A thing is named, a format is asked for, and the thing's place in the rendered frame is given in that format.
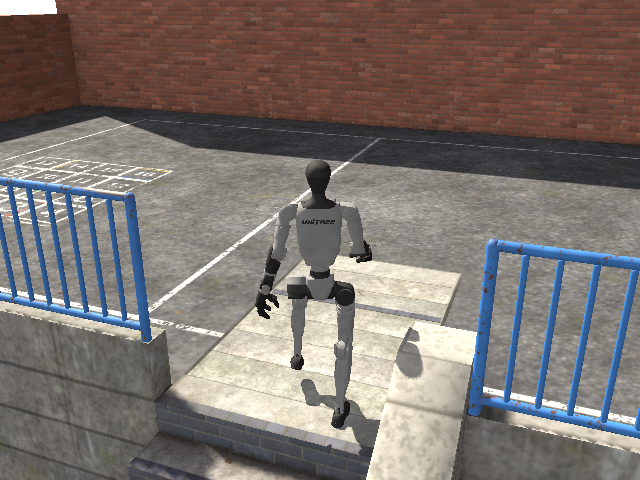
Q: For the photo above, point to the humanoid robot torso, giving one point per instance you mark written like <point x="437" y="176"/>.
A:
<point x="319" y="241"/>

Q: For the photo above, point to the robot right forearm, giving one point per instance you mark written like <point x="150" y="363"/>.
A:
<point x="367" y="250"/>

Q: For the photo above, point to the robot right upper arm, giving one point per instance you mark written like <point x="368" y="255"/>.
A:
<point x="351" y="214"/>

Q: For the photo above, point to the robot left hand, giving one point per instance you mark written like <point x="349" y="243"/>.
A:
<point x="261" y="304"/>

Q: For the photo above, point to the robot head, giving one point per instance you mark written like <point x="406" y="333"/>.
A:
<point x="318" y="174"/>

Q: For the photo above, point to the robot right hand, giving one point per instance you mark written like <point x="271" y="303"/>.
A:
<point x="361" y="259"/>

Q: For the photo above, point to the robot left upper arm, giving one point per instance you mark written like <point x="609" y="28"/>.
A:
<point x="286" y="214"/>

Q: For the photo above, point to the robot left forearm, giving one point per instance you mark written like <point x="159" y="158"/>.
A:
<point x="269" y="275"/>

